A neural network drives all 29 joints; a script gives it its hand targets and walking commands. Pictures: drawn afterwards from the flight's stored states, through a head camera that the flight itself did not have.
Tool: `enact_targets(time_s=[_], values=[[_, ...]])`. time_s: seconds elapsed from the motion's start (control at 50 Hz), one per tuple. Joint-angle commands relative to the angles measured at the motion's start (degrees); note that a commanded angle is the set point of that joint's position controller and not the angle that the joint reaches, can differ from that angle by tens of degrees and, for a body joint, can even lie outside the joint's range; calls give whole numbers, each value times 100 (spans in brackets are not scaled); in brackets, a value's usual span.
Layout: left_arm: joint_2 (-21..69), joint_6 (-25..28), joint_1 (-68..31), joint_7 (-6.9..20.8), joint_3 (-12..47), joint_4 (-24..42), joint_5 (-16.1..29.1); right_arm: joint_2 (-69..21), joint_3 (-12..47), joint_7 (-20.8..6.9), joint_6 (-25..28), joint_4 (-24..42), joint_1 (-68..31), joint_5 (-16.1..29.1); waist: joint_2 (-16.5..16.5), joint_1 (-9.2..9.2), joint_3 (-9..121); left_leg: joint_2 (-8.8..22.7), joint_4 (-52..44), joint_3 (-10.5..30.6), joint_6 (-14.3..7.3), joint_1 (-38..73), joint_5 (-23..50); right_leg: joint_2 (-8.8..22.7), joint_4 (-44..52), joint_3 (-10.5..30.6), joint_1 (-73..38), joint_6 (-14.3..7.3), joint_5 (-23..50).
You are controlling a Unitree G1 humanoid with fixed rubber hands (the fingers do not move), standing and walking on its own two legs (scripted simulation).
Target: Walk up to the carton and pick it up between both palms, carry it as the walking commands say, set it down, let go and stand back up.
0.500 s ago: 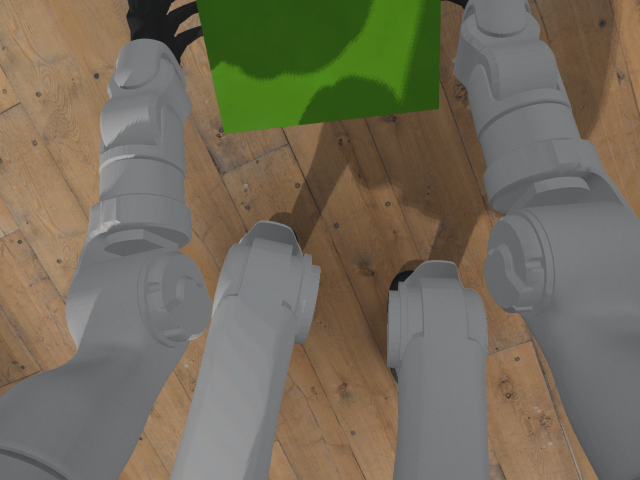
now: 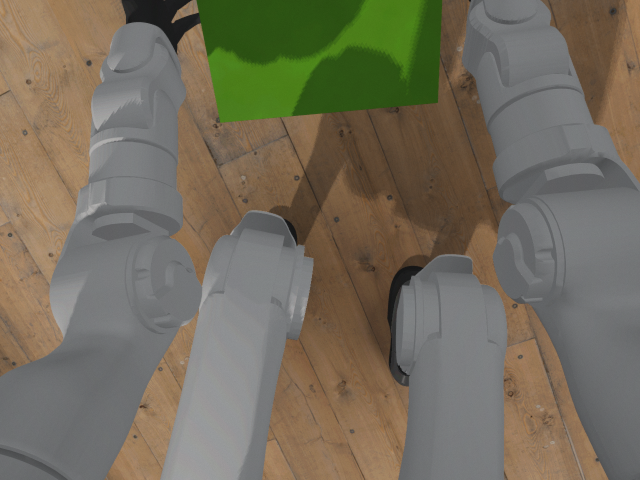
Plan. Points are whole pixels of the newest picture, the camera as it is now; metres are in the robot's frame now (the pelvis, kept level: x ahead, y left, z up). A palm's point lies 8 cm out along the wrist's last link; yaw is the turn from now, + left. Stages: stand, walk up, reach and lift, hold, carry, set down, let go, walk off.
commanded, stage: set down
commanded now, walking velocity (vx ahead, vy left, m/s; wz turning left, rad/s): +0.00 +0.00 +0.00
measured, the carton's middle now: (320, 22) +0.53 +0.11 -0.26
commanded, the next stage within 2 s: none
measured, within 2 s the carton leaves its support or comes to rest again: rests again in 1.38 s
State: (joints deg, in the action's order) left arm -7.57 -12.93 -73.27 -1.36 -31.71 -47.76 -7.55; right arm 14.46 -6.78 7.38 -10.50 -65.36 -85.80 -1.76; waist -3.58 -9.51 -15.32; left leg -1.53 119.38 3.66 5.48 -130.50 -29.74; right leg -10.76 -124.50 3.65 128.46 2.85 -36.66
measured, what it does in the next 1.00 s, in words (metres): stands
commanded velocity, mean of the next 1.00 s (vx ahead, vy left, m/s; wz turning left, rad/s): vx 0.00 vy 0.00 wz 0.00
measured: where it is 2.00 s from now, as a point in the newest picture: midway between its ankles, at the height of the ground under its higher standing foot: (335, 320)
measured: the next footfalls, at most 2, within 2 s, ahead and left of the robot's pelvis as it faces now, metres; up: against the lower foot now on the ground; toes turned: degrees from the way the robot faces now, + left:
none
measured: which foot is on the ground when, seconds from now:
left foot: down 0.00-1.00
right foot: down 0.00-1.00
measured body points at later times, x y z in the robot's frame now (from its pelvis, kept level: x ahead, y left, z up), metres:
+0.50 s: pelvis +0.00 +0.00 -0.01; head +0.37 +0.02 +0.25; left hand +0.49 +0.27 -0.18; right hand +0.57 -0.04 -0.19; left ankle +0.12 +0.14 -0.35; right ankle +0.09 -0.11 -0.35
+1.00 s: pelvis +0.00 +0.00 -0.01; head +0.37 +0.01 +0.23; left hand +0.49 +0.27 -0.19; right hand +0.58 -0.04 -0.20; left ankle +0.12 +0.14 -0.35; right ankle +0.09 -0.11 -0.35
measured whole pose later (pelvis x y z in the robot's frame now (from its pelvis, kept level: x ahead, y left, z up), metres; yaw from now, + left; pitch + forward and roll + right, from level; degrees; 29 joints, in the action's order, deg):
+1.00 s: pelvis +0.00 +0.00 -0.01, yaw +1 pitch +39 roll +3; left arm -13.2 -9.9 -75.1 0.5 -29.2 -55.1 -3.3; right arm 13.4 -9.5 2.8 -8.6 -64.8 -87.6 -6.0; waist -0.9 -8.8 -19.4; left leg -0.7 122.2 2.0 4.3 -130.4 -30.4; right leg -7.6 -127.7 3.1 128.2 1.7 -37.8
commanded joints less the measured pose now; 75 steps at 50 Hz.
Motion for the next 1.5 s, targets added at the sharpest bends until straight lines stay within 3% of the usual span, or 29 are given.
enact_targets(time_s=[0.0,0.64,0.92,1.14,1.3,1.42,1.48], values=[[3676,195,-3461,1301,1940,316,482,-4676,1109,-1308,218,723,-2560,337,-603,-523,5645,-299,-540,-896,-335,3077,2130,-11,1153,-519,-1829,-235,1588],[3478,304,-3011,1398,1689,-227,525,-4123,800,-1423,208,324,-1970,-63,-541,-165,4598,-270,-390,-785,-349,2502,1898,151,1023,-420,-1691,-314,1571],[3238,452,-2944,1316,1753,-292,718,-3814,711,-1410,226,198,-1767,-246,-524,33,4507,-268,-262,-744,-278,2492,1963,261,930,-429,-1832,-330,1688],[1815,759,-2514,814,1386,-726,790,-2215,553,-1047,422,72,-1791,-190,-562,7,4725,-184,-228,-753,-190,2629,1902,445,929,-438,-2119,-223,1662],[-1059,1203,-1523,-112,704,-1294,948,697,524,-303,605,194,-1654,228,-600,-306,5078,-46,-355,-772,-194,2929,1990,641,943,-295,-2485,-88,1631],[-1613,1417,-1653,-338,953,-1457,1372,987,1063,-260,678,416,-2027,864,-724,-599,5402,105,-353,-732,-285,2986,2278,740,846,-194,-2404,-27,1746],[-1689,1443,-1708,-356,1131,-1499,1556,1090,1211,-294,697,362,-2105,1102,-719,-613,5530,161,-362,-698,-291,3053,2352,785,814,-192,-2383,-29,1738]])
